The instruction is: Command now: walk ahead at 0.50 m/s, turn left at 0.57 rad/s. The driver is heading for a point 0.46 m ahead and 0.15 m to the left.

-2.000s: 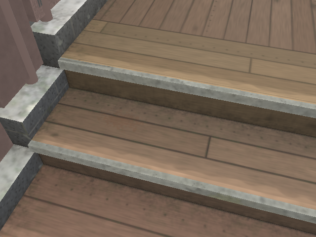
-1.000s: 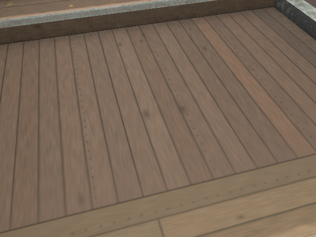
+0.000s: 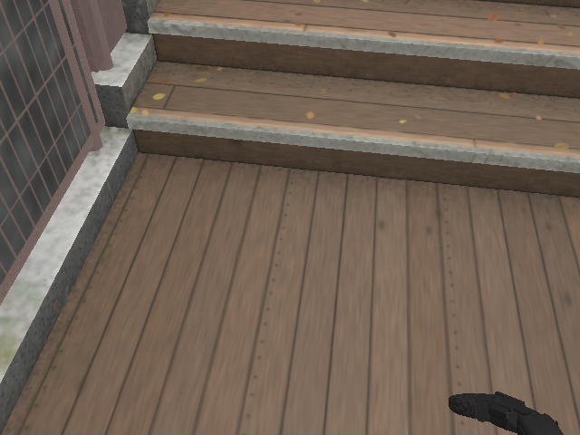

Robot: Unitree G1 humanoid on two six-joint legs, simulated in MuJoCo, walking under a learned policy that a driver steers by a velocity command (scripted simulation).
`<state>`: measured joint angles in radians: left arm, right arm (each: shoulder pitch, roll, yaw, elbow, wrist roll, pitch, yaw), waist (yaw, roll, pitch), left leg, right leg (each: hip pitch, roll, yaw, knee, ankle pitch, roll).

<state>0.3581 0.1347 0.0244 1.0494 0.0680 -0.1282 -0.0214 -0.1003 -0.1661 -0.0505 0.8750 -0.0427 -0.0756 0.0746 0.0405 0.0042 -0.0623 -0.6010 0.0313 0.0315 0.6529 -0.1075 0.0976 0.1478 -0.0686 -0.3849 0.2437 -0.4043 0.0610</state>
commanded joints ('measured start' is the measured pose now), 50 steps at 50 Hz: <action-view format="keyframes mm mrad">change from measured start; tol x32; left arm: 1 28 185 51 -37 0 20 19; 17 -483 89 28 -311 -74 -23 58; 27 -57 363 101 -273 -29 -19 43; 50 -172 168 20 -267 -32 120 49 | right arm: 1 69 -124 -50 -20 21 -30 -37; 5 655 -243 -103 166 -18 -33 -80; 50 190 -126 -3 -249 17 60 -86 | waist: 1 -86 -91 16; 4 -201 144 -325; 25 28 91 -93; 27 -16 -413 -390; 50 3 115 49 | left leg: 1 153 -118 73 -149 67 46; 4 1107 139 -559 -224 213 283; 10 422 130 -428 -388 262 248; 21 309 46 -449 -349 -111 114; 25 348 -45 -377 80 303 15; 27 -74 -203 -223 665 -538 -89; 29 -180 -94 -214 861 -400 -125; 45 520 166 -223 -184 184 -12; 50 215 61 -167 -214 -257 -47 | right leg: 1 63 -223 66 197 1176 -195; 3 -493 -83 113 628 662 -43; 4 -714 70 211 854 -90 -9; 11 -780 -41 479 1027 122 -91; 23 -576 87 460 186 380 -32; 27 226 -415 1107 186 901 -427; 36 -465 -107 513 89 977 -308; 45 -619 31 453 294 24 -125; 50 -472 54 396 276 119 -89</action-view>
